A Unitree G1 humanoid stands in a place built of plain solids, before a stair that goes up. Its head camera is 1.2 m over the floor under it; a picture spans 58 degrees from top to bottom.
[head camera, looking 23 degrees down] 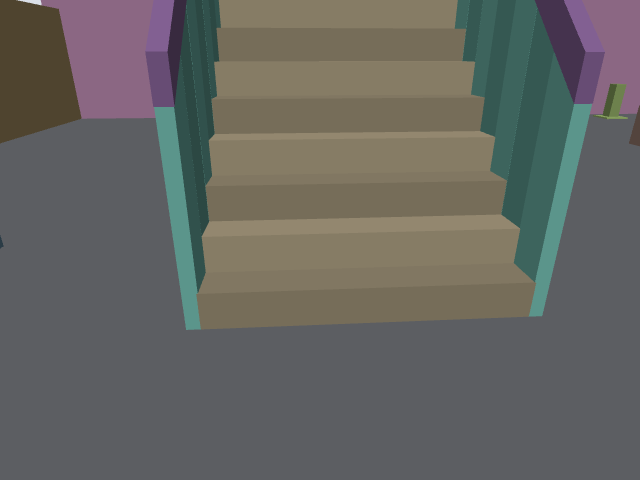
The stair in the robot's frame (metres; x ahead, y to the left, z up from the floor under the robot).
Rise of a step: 0.19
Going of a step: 0.21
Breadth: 1.60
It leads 4 degrees to the left of straight ahead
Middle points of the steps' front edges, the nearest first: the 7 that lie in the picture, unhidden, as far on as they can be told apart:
1.79 -0.24 0.20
2.00 -0.22 0.39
2.22 -0.21 0.59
2.43 -0.19 0.78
2.64 -0.18 0.98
2.86 -0.17 1.17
3.07 -0.15 1.37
